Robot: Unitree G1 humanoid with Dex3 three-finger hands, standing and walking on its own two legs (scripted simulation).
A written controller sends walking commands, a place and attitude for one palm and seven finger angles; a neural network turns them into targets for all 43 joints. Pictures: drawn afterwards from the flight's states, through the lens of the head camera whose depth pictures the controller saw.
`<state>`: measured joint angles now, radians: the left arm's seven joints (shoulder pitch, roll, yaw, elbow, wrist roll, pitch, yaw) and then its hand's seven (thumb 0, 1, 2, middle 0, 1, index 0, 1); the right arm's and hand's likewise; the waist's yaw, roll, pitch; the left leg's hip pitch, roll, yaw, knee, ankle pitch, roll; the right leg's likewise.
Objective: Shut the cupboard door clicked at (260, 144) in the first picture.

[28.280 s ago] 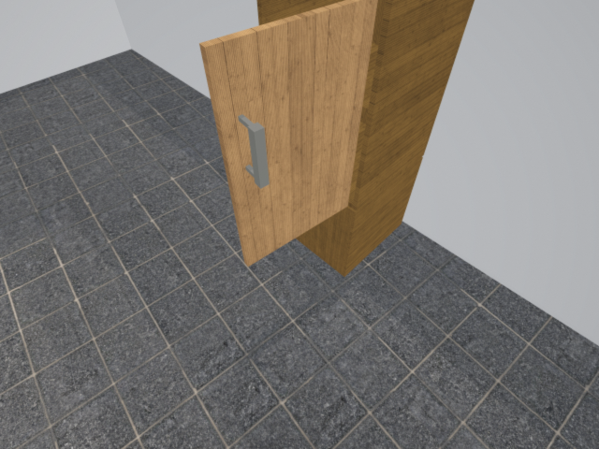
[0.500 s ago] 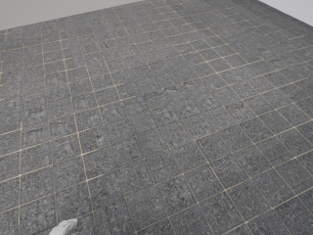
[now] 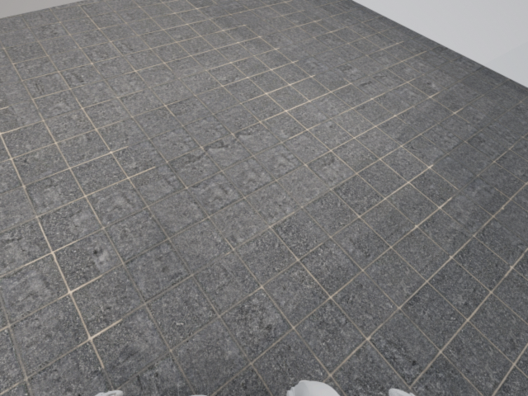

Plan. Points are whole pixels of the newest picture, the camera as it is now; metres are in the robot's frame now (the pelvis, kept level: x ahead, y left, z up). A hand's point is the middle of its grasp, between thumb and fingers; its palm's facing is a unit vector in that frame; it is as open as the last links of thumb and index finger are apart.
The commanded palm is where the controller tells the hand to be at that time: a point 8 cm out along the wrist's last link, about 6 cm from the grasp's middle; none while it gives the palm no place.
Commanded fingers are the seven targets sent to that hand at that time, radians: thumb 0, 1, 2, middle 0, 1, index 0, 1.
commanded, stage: turn to face it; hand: left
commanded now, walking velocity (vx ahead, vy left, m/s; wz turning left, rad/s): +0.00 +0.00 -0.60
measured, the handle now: out of the picture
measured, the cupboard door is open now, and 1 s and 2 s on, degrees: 55 55 55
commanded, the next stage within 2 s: none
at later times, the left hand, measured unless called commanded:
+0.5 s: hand (184, 378) +0.16 +0.13 -0.15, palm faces -0.28 -0.92 -0.26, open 7.4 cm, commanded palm none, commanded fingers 0.00 0.90 0.90 -0.20 -0.30 -0.20 -0.30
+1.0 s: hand (199, 326) +0.25 +0.12 -0.16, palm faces -0.53 -0.82 -0.21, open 7.4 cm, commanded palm none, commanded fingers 0.00 0.90 0.90 -0.20 -0.30 -0.20 -0.30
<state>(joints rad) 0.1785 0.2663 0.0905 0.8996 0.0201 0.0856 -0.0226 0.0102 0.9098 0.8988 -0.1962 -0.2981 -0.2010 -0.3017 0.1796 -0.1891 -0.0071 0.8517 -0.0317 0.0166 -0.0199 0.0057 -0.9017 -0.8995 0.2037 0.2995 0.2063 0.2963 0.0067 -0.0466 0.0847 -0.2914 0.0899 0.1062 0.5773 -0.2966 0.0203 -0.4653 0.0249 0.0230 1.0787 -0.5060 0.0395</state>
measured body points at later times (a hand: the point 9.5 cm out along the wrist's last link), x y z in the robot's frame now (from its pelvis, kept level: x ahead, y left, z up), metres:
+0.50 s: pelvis +0.01 -0.03 +0.00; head +0.05 -0.06 +0.45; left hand +0.18 +0.18 -0.13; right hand -0.01 -0.31 -0.15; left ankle +0.03 +0.10 -0.66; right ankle -0.04 -0.14 -0.74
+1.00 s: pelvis +0.04 +0.00 +0.01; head +0.10 -0.01 +0.45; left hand +0.28 +0.17 -0.14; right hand -0.04 -0.25 -0.12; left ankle +0.09 +0.09 -0.74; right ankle -0.07 -0.12 -0.67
